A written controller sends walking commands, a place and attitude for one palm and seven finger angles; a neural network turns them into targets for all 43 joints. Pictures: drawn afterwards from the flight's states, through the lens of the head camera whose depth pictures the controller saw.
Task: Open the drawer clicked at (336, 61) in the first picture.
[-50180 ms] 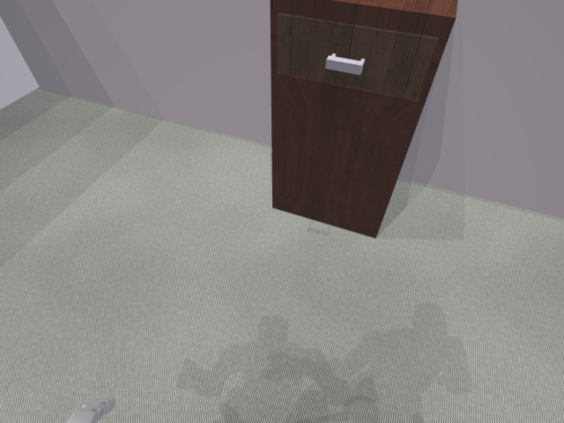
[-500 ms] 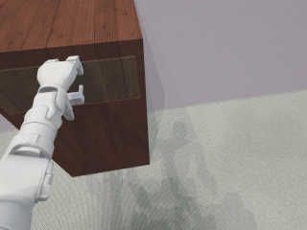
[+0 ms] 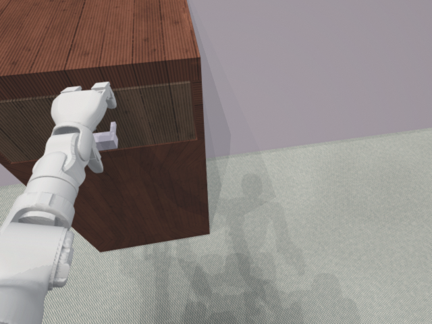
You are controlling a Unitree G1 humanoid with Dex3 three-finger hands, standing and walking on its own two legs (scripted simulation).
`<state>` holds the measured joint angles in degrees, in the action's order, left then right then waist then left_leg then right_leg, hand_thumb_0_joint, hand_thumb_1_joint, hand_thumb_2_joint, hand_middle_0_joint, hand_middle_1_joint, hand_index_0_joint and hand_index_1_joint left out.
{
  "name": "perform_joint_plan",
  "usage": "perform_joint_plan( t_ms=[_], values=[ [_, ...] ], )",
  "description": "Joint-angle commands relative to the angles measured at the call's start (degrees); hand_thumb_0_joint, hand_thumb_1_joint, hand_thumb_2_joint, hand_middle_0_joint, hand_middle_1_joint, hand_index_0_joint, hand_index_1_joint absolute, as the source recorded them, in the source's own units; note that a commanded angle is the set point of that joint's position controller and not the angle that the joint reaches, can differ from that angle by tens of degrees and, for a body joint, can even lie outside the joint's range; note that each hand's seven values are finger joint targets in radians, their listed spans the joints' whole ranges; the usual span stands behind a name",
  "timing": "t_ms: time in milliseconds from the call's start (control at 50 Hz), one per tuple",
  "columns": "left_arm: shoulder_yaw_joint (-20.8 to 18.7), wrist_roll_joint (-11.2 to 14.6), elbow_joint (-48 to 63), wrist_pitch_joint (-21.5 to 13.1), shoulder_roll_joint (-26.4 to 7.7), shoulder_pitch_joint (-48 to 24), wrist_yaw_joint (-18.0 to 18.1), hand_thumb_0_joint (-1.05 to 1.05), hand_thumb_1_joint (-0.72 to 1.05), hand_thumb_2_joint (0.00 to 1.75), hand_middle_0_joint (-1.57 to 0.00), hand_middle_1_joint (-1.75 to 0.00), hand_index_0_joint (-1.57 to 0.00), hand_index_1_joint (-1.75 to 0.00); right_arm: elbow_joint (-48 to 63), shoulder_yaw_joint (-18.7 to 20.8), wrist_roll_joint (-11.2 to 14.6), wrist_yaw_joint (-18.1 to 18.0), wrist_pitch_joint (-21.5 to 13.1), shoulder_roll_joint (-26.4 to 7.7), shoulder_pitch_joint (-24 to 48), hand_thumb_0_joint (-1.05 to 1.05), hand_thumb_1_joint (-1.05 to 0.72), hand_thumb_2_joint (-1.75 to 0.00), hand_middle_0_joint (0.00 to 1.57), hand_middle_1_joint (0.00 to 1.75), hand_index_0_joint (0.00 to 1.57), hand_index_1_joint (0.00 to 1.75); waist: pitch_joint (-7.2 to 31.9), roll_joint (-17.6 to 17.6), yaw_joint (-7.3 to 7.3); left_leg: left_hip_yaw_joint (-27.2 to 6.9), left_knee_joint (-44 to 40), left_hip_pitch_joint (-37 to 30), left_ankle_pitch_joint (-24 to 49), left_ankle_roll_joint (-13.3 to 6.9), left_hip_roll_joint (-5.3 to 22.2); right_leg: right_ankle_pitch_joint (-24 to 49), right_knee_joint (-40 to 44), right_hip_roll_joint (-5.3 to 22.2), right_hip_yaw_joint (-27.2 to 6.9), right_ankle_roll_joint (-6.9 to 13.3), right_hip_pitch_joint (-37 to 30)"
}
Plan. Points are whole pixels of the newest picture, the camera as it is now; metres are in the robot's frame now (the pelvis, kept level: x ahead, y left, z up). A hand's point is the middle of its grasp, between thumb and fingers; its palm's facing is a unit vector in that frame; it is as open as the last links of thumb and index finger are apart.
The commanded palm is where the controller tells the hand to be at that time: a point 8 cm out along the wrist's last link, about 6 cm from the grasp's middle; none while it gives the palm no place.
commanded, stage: lower the fingers behind the handle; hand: left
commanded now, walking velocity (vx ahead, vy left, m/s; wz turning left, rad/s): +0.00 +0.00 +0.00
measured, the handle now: (92, 135) +0.52 +0.25 +0.03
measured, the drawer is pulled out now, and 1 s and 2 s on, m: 0.00 0.00 0.00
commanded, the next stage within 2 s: lift the fingers back up to retry in 1.38 s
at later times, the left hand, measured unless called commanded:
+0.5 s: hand (90, 134) +0.48 +0.23 +0.08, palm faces +0.00 +0.00 -1.00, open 13.6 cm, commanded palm +0.46 +0.25 +0.10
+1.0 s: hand (86, 146) +0.48 +0.25 +0.04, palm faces +0.04 -0.01 -1.00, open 13.5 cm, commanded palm +0.46 +0.24 +0.07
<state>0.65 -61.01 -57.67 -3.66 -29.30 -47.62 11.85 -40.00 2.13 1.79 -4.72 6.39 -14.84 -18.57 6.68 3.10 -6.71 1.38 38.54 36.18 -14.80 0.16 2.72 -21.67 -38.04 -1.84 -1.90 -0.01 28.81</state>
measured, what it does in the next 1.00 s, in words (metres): stands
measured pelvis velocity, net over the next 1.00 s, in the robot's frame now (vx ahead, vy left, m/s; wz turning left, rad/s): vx -0.01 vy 0.01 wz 0.03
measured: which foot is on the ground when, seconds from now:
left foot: down 0.00-1.00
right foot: down 0.00-1.00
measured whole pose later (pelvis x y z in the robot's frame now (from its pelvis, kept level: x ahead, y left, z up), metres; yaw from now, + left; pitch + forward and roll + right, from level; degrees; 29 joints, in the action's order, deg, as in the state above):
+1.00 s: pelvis -0.01 +0.01 -0.02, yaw +2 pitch +18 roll -3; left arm 5.3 -61.7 -62.6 3.1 -26.7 -52.9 18.7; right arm -42.0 3.0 -0.2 -1.8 5.7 -13.1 -19.6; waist 8.6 2.5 -5.8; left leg -1.1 48.4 49.2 -17.3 -0.8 1.7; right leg -24.6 -46.4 -1.2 0.5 -0.9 39.9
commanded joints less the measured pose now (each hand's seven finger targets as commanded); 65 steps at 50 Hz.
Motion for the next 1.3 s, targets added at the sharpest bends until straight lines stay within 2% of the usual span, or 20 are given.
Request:
perform_joint_plan(
  t_ms=[0, 60, 120, 180, 260, 300, 360, 460, 500, 520, 600, 680, 740, 800, 840, 880, 960, 1020, 1140, 1280],
  values=[
    [-7.60, 0.12, 5.28, 4.43, -24.09, -22.58, 2.47, 0.00, -0.50, 0.30, -0.30, -1.20, -0.30, -1.20, 4.58, 2.84, -0.05, -0.38, -1.16, -8.89, -3.43, 0.00, -0.90, -0.90, 0.20, 0.30, 0.20, 0.30, 15.96, -5.43, 2.40, 2.24, -1.91, -11.05, 9.05, -2.88, -3.50, 15.86, 6.36, -0.88, 1.44, 0.48, -3.92],
    [-5.89, -0.80, 4.54, 5.03, -22.20, -22.23, 2.96, 0.00, -0.50, 0.30, -0.30, -1.20, -0.30, -1.20, 4.58, 2.99, -0.15, -0.06, -1.31, -8.88, -3.76, 0.00, -0.90, -0.90, 0.20, 0.30, 0.20, 0.30, 15.40, -2.77, 2.29, 2.30, -1.87, -11.32, 8.04, -2.69, -3.57, 13.90, 6.04, -1.03, 1.62, 0.68, -1.54],
    [-5.59, -1.20, 3.52, 5.72, -21.50, -22.02, 3.21, 0.00, -0.50, 0.30, -0.30, -1.20, -0.30, -1.20, 4.32, 3.18, -0.37, 0.12, -1.04, -8.92, -4.42, 0.00, -0.90, -0.90, 0.20, 0.30, 0.20, 0.30, 17.25, -3.88, 1.91, 2.29, -1.17, -11.80, 9.58, -2.77, -3.39, 15.23, 5.36, -1.10, 1.70, 0.61, -1.53],
    [-4.31, -1.08, 2.42, 6.54, -19.56, -21.68, 3.31, 0.00, -0.50, 0.30, -0.30, -1.20, -0.30, -1.20, 4.28, 3.17, -0.44, 0.47, -0.85, -8.92, -4.59, 0.00, -0.90, -0.90, 0.20, 0.30, 0.20, 0.30, 15.69, -3.85, 1.86, 2.24, -1.19, -11.18, 8.72, -2.61, -3.42, 14.16, 5.33, -1.23, 2.06, 0.72, -0.20],
    [-3.53, -1.29, -0.34, 7.58, -18.88, -20.26, 3.08, 0.00, -0.50, 0.30, -0.30, -1.20, -0.30, -1.20, 4.41, 2.99, -0.41, 0.45, -0.55, -8.97, -4.69, 0.00, -0.90, -0.90, 0.20, 0.30, 0.20, 0.30, 14.25, -5.36, 1.54, 2.30, -1.10, -9.95, 6.96, -2.68, -3.47, 12.60, 5.64, -1.23, 2.05, 0.63, 0.69],
    [-4.40, -1.55, 0.23, 7.42, -20.41, -20.90, 2.88, 0.00, -0.50, 0.30, -0.30, -1.20, -0.30, -1.20, 4.60, 2.93, -0.41, 0.37, -0.45, -9.08, -4.73, 0.00, -0.90, -0.90, 0.20, 0.30, 0.20, 0.30, 14.05, -5.23, 1.75, 2.31, -0.97, -9.45, 6.70, -2.75, -3.39, 12.37, 5.74, -1.17, 1.73, 0.71, 0.46],
    [-2.89, -1.60, -2.07, 7.84, -18.86, -19.37, 2.58, 0.00, -0.50, 0.30, -0.30, -1.20, -0.30, -1.20, 4.99, 2.62, -0.28, 0.37, -0.46, -9.03, -4.92, 0.00, -0.90, -0.90, 0.20, 0.30, 0.20, 0.30, 12.36, -5.94, 1.60, 2.26, -0.97, -8.03, 4.99, -2.69, -3.56, 10.67, 5.66, -1.24, 1.93, 0.68, 1.73],
    [-2.54, -1.40, -2.63, 7.40, -18.27, -18.14, 2.04, 0.00, -0.50, 0.30, -0.30, -1.20, -0.30, -1.20, 5.65, 2.55, -0.29, 0.25, -0.40, -9.10, -5.42, 0.00, -0.90, -0.90, 0.20, 0.30, 0.20, 0.30, 12.60, -6.58, 1.52, 2.19, -0.43, -7.20, 3.92, -2.68, -3.51, 9.74, 5.16, -1.28, 1.91, 0.64, 2.59],
    [-1.67, -0.89, -0.48, 5.81, -16.65, -20.57, 1.65, 0.00, -0.50, 0.30, -0.30, -1.20, -0.30, -1.20, 5.47, 2.98, -0.41, 0.33, -0.78, -9.08, -6.31, 0.00, -0.90, -0.90, 0.20, 0.30, 0.20, 0.30, 13.49, -6.75, 0.50, 1.88, 0.03, -8.07, 4.21, -2.95, -3.22, 9.90, 5.02, -1.37, 2.03, 0.67, 3.25],
    [-2.32, -0.67, 1.03, 4.54, -17.32, -20.56, 1.47, 0.00, -0.50, 0.30, -0.30, -1.20, -0.30, -1.20, 5.77, 3.17, -0.43, 0.20, -1.15, -9.13, -6.30, 0.00, -0.90, -0.90, 0.20, 0.30, 0.20, 0.30, 14.84, -4.99, 0.61, 1.87, 0.54, -8.72, 4.27, -3.08, -3.14, 9.96, 4.54, -1.29, 1.67, 0.59, 3.63],
    [0.20, -0.09, 14.43, -3.17, -13.64, -30.76, 1.95, 0.00, -0.50, 0.30, -0.30, -1.20, -0.30, -1.20, 4.32, 4.71, -1.40, -0.14, -2.87, -8.40, -7.59, 0.00, -0.90, -0.90, 0.20, 0.30, 0.20, 0.30, 22.33, 0.85, -2.13, 0.05, 3.97, -15.38, 7.99, -3.44, -2.67, 10.78, 2.28, -1.90, 1.55, 1.01, 7.94],
    [1.20, -0.19, 7.42, -1.41, -9.11, -24.28, 4.15, 0.00, -0.50, 0.30, -0.30, -1.20, -0.30, -1.20, 1.94, 5.01, -1.74, 0.89, -2.98, -8.38, -9.21, 0.00, -0.90, -0.90, 0.20, 0.30, 0.20, 0.30, 19.20, 1.56, -1.48, -1.53, 4.76, -15.10, 9.25, -2.56, -2.21, 8.84, 0.19, -2.64, 3.57, 1.72, 14.52],
    [0.88, -0.32, 8.08, -0.03, -9.09, -26.00, 5.77, 0.00, -0.50, 0.30, -0.30, -1.20, -0.30, -1.20, 1.30, 5.18, -2.09, 1.65, -2.72, -8.55, -9.63, 0.00, -0.90, -0.90, 0.20, 0.30, 0.20, 0.30, 21.60, 2.70, -1.33, -1.98, 5.68, -16.26, 11.62, -2.32, -2.07, 9.63, -0.97, -2.92, 4.00, 1.94, 15.57],
    [3.80, -0.41, 5.56, 3.01, -4.95, -26.76, 6.30, 0.00, -0.50, 0.30, -0.30, -1.20, -0.30, -1.20, 0.57, 5.16, -2.19, 2.31, -2.51, -8.41, -9.93, 0.00, -0.90, -0.90, 0.20, 0.30, 0.20, 0.30, 20.27, 1.37, -2.30, -2.18, 5.70, -15.66, 11.84, -2.29, -2.04, 9.55, -0.85, -3.08, 4.49, 1.99, 16.59],
    [2.77, -1.34, 2.75, 5.16, -7.27, -26.64, 6.79, 0.00, -0.50, 0.30, -0.30, -1.20, -0.30, -1.20, 0.40, 4.97, -2.00, 2.39, -2.04, -8.86, -9.86, 0.00, -0.90, -0.90, 0.20, 0.30, 0.20, 0.30, 18.82, 0.26, -2.40, -2.21, 5.56, -13.89, 9.43, -2.30, -2.12, 8.15, -0.89, -3.05, 4.44, 1.89, 17.30],
    [4.39, -1.69, 1.20, 7.02, -6.17, -28.47, 6.59, 0.00, -0.50, 0.30, -0.30, -1.20, -0.30, -1.20, 0.38, 4.63, -1.97, 2.43, -1.86, -8.75, -9.61, 0.00, -0.90, -0.90, 0.20, 0.30, 0.20, 0.30, 17.25, -0.54, -3.24, -1.87, 5.36, -11.86, 7.14, -2.52, -2.36, 7.26, -0.50, -2.87, 4.31, 1.70, 17.26],
    [4.31, -2.37, -3.06, 9.22, -7.47, -27.04, 5.39, 0.00, -0.50, 0.30, -0.30, -1.20, -0.30, -1.20, 1.19, 3.82, -1.84, 2.14, -1.06, -8.81, -9.17, 0.00, -0.90, -0.90, 0.20, 0.30, 0.20, 0.30, 15.98, -2.19, -3.21, -1.45, 5.30, -8.89, 4.36, -2.74, -2.79, 5.75, -0.32, -2.73, 4.17, 1.55, 16.33],
    [4.51, -2.61, -2.69, 9.14, -8.48, -28.96, 4.37, 0.00, -0.50, 0.30, -0.30, -1.20, -0.30, -1.20, 1.96, 3.45, -1.76, 1.69, -0.85, -8.71, -8.68, 0.00, -0.90, -0.90, 0.20, 0.30, 0.20, 0.30, 15.85, -0.68, -3.52, -1.27, 5.23, -8.32, 2.33, -2.82, -2.82, 4.48, -0.43, -2.47, 3.83, 1.46, 16.60],
    [2.67, -2.22, -3.21, 7.44, -11.33, -28.29, 2.72, 0.00, -0.50, 0.30, -0.30, -1.20, -0.30, -1.20, 3.52, 2.81, -1.69, 0.71, -1.34, -8.60, -8.43, 0.00, -0.90, -0.90, 0.20, 0.30, 0.20, 0.30, 16.19, -1.70, -3.12, -1.31, 5.87, -5.96, -0.85, -3.11, -2.84, 2.35, -1.12, -2.27, 3.66, 1.23, 16.51],
    [3.57, -1.81, -2.18, 5.58, -10.78, -29.80, 2.55, 0.00, -0.50, 0.30, -0.30, -1.20, -0.30, -1.20, 4.04, 2.73, -1.49, 0.39, -2.41, -8.57, -9.07, 0.00, -0.90, -0.90, 0.20, 0.30, 0.20, 0.30, 15.96, -0.72, -3.60, -1.87, 6.12, -4.68, -5.22, -2.97, -2.58, -0.74, -2.08, -2.22, 3.70, 1.17, 19.50]
  ],
)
